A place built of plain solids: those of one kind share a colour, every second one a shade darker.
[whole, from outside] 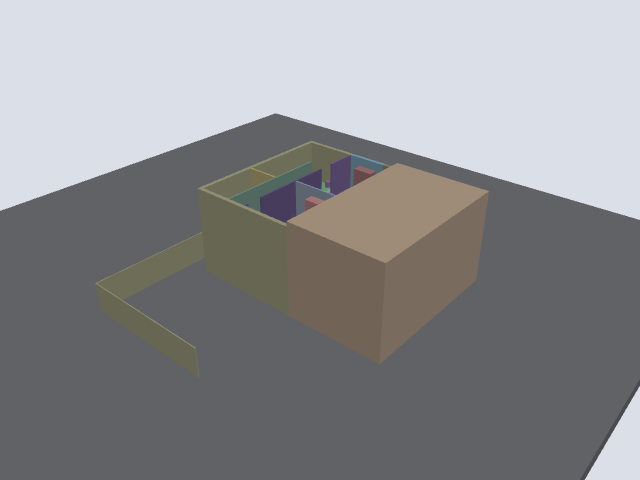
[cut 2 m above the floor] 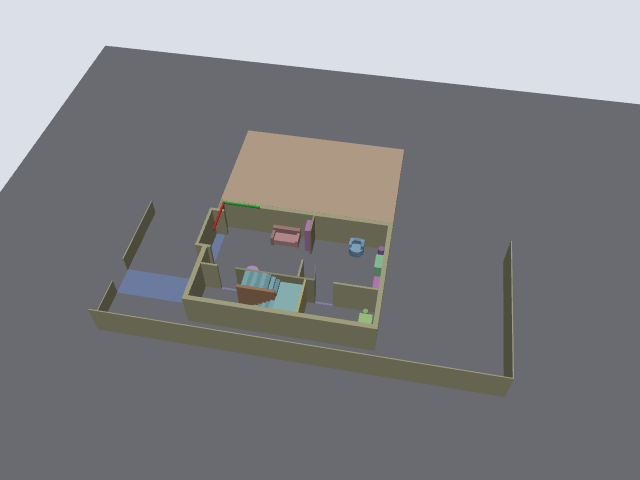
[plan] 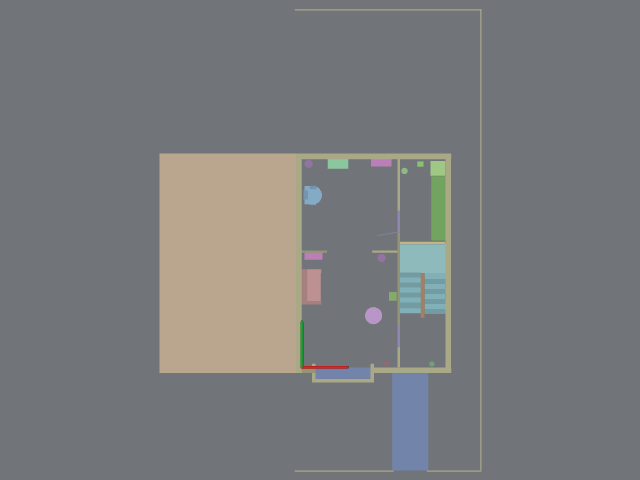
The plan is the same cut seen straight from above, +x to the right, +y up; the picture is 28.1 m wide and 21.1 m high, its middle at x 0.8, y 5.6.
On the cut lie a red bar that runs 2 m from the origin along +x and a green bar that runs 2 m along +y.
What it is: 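A semi-detached two-storey house, 6.3 m wide inside and 9.2 m deep; a hall 2.00 m wide with a dog-leg stair of 18 risers of 165 mm on goings of 221 mm; a through lounge; a bay window at the front; upstairs three bedrooms and a bathroom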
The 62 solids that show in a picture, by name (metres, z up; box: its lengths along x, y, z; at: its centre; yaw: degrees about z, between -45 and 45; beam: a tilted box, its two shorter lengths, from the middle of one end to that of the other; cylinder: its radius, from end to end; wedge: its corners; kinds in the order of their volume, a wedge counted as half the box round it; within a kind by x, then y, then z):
{
 "neighbour_house_1": {"box": [6.0, 9.66, 5.85], "at": [-3.25, 4.58, 2.88]},
 "wall_1": {"box": [0.25, 9.66, 5.55], "at": [-0.13, 4.58, 2.73]},
 "wall_2": {"box": [0.86, 0.25, 5.55], "at": [0.18, -0.13, 2.73]},
 "wall_3": {"box": [0.16, 0.82, 3.13], "at": [0.52, -0.25, 1.52]},
 "wall_4": {"box": [1.11, 0.11, 2.88], "at": [0.56, 5.09, 1.39]},
 "wall_5": {"box": [2.73, 0.16, 3.13], "at": [1.81, -0.58, 1.52]},
 "wall_6": {"box": [4.35, 0.06, 1.05], "at": [1.86, -4.56, 0.47]},
 "wall_7": {"box": [0.16, 0.82, 3.13], "at": [3.1, -0.25, 1.52]},
 "wall_8": {"box": [6.82, 0.25, 5.55], "at": [3.16, 9.28, 2.73]},
 "wall_9": {"box": [1.11, 0.11, 2.88], "at": [3.65, 5.09, 1.39]},
 "wall_10": {"box": [8.22, 0.06, 1.85], "at": [3.8, 15.72, 0.88]},
 "wall_11": {"box": [0.11, 0.88, 2.88], "at": [4.26, 0.44, 1.39]},
 "wall_12": {"box": [0.11, 4.12, 2.88], "at": [4.26, 3.89, 1.39]},
 "wall_13": {"box": [0.11, 2.26, 2.88], "at": [4.26, 8.02, 1.39]},
 "wall_14": {"box": [3.55, 0.25, 5.55], "at": [4.79, -0.13, 2.73]},
 "wall_15": {"box": [0.25, 9.66, 5.55], "at": [6.44, 4.58, 2.73]},
 "wall_16": {"box": [2.4, 0.06, 1.05], "at": [6.7, -4.56, 0.47]},
 "wall_17": {"box": [0.06, 20.34, 1.85], "at": [7.87, 5.58, 0.88]},
 "tread_1": {"box": [0.91, 0.25, 2.83], "at": [4.77, 2.51, 1.39]},
 "tread_2": {"box": [0.91, 0.25, 2.66], "at": [4.77, 2.73, 1.31]},
 "tread_3": {"box": [0.91, 0.25, 2.5], "at": [4.77, 2.95, 1.23]},
 "tread_4": {"box": [0.91, 0.25, 2.33], "at": [4.77, 3.17, 1.15]},
 "tread_5": {"box": [0.91, 0.25, 2.17], "at": [4.77, 3.39, 1.06]},
 "tread_6": {"box": [0.91, 0.25, 2.0], "at": [4.77, 3.61, 0.98]},
 "tread_7": {"box": [0.91, 0.25, 1.84], "at": [4.77, 3.83, 0.9]},
 "tread_8": {"box": [0.91, 0.25, 1.67], "at": [4.77, 4.05, 0.82]},
 "tread_9": {"box": [0.91, 0.25, 0.19], "at": [5.86, 2.47, 0.07]},
 "tread_10": {"box": [0.91, 0.25, 0.35], "at": [5.86, 2.69, 0.16]},
 "tread_11": {"box": [0.91, 0.25, 0.52], "at": [5.86, 2.91, 0.24]},
 "tread_12": {"box": [0.91, 0.25, 0.68], "at": [5.86, 3.14, 0.32]},
 "tread_13": {"box": [0.91, 0.25, 0.85], "at": [5.86, 3.36, 0.4]},
 "tread_14": {"box": [0.91, 0.25, 1.01], "at": [5.86, 3.58, 0.49]},
 "tread_15": {"box": [0.91, 0.25, 1.18], "at": [5.86, 3.8, 0.57]},
 "tread_16": {"box": [0.91, 0.25, 1.34], "at": [5.86, 4.02, 0.65]},
 "ground_1": {"box": [2.41, 0.5, 0.5], "at": [1.81, -0.25, -0.25]},
 "ground_2": {"box": [1.58, 4.28, 0.5], "at": [4.77, -2.39, -0.25]},
 "half_landing_1": {"box": [2.0, 1.27, 1.51], "at": [5.31, 4.78, 0.73]},
 "wardrobe_bed_1": {"box": [1.16, 0.6, 2.05], "at": [1.22, 5.44, 3.95]},
 "wardrobe_bed_2": {"box": [1.26, 0.6, 2.05], "at": [1.71, 0.3, 3.95]},
 "corridor_wall_1": {"box": [0.11, 1.89, 2.67], "at": [3.09, 0.94, 4.17]},
 "corridor_wall_2": {"box": [0.11, 5.06, 2.67], "at": [3.09, 5.37, 4.17]},
 "landing_wall_1": {"box": [0.11, 6.77, 2.67], "at": [4.26, 5.77, 4.17]},
 "front_wall_over_bay_1": {"box": [2.41, 0.25, 2.67], "at": [1.81, -0.13, 4.17]},
 "stair_spine_1": {"box": [0.17, 1.96, 4.02], "at": [5.31, 3.16, 1.96]},
 "landing_end_wall_1": {"box": [2.0, 0.11, 5.55], "at": [5.31, 5.47, 2.73]},
 "bedrooms_wall_1": {"box": [3.04, 0.11, 2.67], "at": [1.52, 5.09, 4.17]},
 "shelf_1": {"box": [0.8, 0.3, 1.77], "at": [0.51, 4.89, 0.83]},
 "shelf_2": {"box": [0.9, 0.32, 1.48], "at": [3.5, 8.99, 0.69]},
 "sofa_1": {"box": [0.24, 1.56, 0.83], "at": [0.12, 3.54, 0.36]},
 "sofa_2": {"box": [0.86, 0.16, 0.65], "at": [0.43, 2.84, 0.28]},
 "sofa_3": {"box": [0.86, 0.16, 0.65], "at": [0.43, 4.24, 0.28]},
 "sofa_4": {"box": [0.65, 1.24, 0.37], "at": [0.51, 3.54, 0.24]},
 "fridge_freezer_1": {"box": [0.65, 0.65, 1.85], "at": [5.98, 8.75, 0.88]},
 "dresser_1": {"box": [0.9, 0.42, 0.92], "at": [1.59, 8.94, 0.41]},
 "slotfit_seat_1": {"cylinder": 0.41, "from": [0.48, 7.57, -0.05], "to": [0.48, 7.57, 0.45]},
 "plant_pot_1": {"cylinder": 0.18, "from": [0.3, 8.95, 0.0], "to": [0.3, 8.95, 0.38]},
 "plant_pot_2": {"cylinder": 0.18, "from": [3.51, 4.81, 0.0], "to": [3.51, 4.81, 0.38]},
 "worktop_1": {"box": [0.62, 2.82, 0.04], "at": [6.0, 6.99, 0.88]},
 "box_cardboard_1": {"box": [0.34, 0.38, 0.31], "at": [4.01, 3.12, 0.11]},
 "coffee_table_1": {"cylinder": 0.38, "from": [3.15, 2.27, 0.33], "to": [3.15, 2.27, 0.4]},
 "threshold_1": {"box": [0.12, 0.95, 0.06], "at": [4.26, 1.36, -0.02]},
 "threshold_2": {"box": [0.12, 0.95, 0.06], "at": [4.26, 6.42, -0.02]}
}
